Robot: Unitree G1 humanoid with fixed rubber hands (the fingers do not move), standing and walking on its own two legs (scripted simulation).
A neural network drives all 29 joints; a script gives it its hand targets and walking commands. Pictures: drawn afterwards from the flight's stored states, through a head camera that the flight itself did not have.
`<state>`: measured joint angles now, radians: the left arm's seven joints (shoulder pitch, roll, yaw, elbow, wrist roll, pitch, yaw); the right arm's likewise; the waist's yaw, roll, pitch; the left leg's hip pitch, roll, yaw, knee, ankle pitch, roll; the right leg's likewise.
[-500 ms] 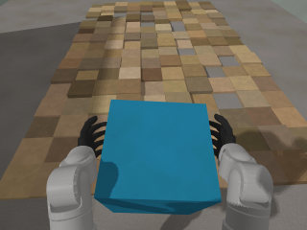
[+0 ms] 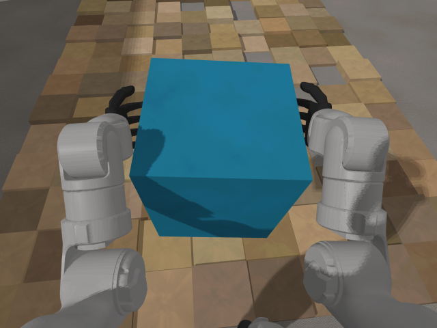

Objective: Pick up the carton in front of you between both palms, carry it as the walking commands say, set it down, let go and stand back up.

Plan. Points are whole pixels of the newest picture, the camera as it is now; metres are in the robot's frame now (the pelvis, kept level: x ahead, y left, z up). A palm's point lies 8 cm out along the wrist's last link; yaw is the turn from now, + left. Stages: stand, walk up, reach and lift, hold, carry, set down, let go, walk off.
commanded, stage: carry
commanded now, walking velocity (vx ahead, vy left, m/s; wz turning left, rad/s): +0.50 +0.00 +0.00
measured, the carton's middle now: (216, 160) +0.39 +0.00 +0.10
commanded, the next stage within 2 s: none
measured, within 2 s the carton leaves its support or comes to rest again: neither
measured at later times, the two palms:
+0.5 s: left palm (155, 14) +0.75 +0.12 +0.18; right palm (288, 22) +0.71 -0.18 +0.17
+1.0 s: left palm out of the picture +1.00 +0.16 +0.14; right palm out of the picture +1.03 -0.13 +0.14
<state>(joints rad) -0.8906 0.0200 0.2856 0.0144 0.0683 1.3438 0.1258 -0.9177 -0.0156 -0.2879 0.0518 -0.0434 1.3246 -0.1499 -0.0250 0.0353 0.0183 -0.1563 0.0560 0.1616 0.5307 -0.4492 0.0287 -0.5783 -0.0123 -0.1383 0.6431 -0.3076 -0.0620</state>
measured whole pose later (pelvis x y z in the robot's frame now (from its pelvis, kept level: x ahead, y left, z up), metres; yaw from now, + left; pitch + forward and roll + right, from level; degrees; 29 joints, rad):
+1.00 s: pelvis +0.69 -0.02 +0.04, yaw +0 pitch +6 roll +2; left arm -0.47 -0.12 0.27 -0.17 0.07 1.24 0.12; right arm -0.50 0.16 -0.24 -0.19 -0.18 1.26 -0.08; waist 0.10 0.00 -0.02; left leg -0.66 0.00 0.11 0.63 -0.15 0.02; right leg -0.08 0.04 -0.08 0.28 -0.50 -0.08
